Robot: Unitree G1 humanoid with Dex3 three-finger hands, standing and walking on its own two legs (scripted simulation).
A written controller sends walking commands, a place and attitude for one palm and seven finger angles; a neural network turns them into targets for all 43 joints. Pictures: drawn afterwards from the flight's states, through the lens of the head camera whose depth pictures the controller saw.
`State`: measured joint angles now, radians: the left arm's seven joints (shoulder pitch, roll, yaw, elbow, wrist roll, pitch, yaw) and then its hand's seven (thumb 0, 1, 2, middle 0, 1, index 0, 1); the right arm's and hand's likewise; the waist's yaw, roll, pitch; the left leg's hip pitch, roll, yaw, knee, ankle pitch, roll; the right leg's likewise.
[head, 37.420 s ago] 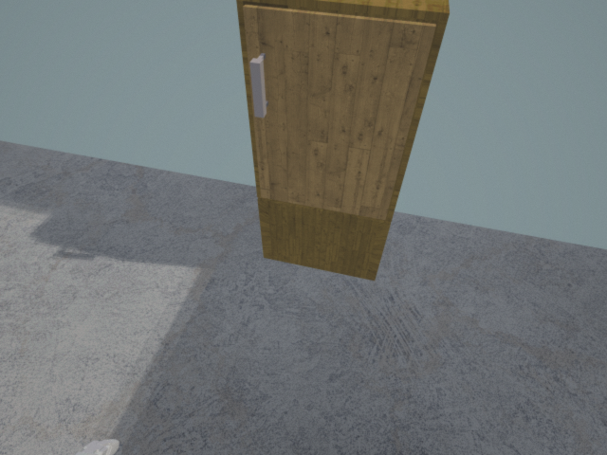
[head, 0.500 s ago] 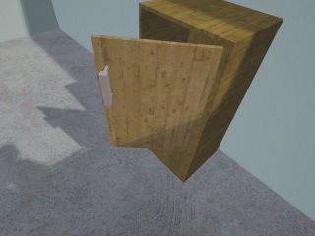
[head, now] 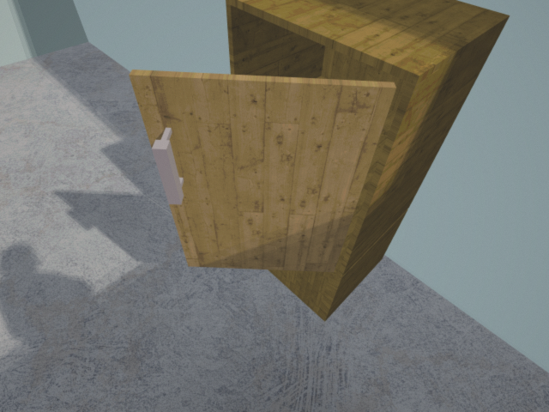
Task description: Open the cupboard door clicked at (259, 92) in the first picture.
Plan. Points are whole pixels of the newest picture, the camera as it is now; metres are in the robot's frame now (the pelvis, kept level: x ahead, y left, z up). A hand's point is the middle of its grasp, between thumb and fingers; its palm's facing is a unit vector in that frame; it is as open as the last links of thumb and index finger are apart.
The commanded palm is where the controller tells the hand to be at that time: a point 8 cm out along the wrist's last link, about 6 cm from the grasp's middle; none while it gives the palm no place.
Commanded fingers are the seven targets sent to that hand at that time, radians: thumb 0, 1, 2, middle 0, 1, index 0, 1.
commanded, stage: come to a stop and stand still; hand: left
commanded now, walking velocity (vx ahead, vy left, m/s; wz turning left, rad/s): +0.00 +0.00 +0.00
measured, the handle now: (171, 166) +0.52 +0.23 +0.03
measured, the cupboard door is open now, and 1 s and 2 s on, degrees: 43 43 43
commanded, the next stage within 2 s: look again from close up in 1.04 s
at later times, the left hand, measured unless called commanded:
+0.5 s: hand out of the picture -0.02 +0.17 -0.16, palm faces +0.01 -0.98 -0.21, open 7.4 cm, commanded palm none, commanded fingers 0.00 0.90 0.90 -0.20 -0.30 -0.20 -0.30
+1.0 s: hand out of the picture -0.01 +0.15 -0.17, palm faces +0.01 -0.98 -0.21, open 7.3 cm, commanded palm none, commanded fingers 0.00 0.90 0.90 -0.20 -0.30 -0.20 -0.30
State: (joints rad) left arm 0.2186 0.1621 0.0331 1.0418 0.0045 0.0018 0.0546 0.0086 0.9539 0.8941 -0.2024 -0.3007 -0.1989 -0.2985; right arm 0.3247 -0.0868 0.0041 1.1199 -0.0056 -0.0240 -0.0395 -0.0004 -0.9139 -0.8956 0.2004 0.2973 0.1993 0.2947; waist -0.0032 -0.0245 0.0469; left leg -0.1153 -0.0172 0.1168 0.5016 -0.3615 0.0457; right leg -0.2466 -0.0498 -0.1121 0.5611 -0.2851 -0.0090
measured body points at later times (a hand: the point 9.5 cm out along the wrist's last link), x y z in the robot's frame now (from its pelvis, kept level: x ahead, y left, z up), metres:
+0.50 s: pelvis -0.02 +0.00 +0.01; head -0.01 -0.01 +0.45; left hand -0.02 +0.23 -0.15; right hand +0.00 -0.22 -0.16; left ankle -0.05 +0.08 -0.73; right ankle +0.01 -0.11 -0.73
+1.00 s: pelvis +0.00 -0.02 +0.01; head +0.01 -0.03 +0.46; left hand -0.01 +0.20 -0.15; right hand -0.04 -0.22 -0.16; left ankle -0.05 +0.08 -0.73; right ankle +0.01 -0.11 -0.73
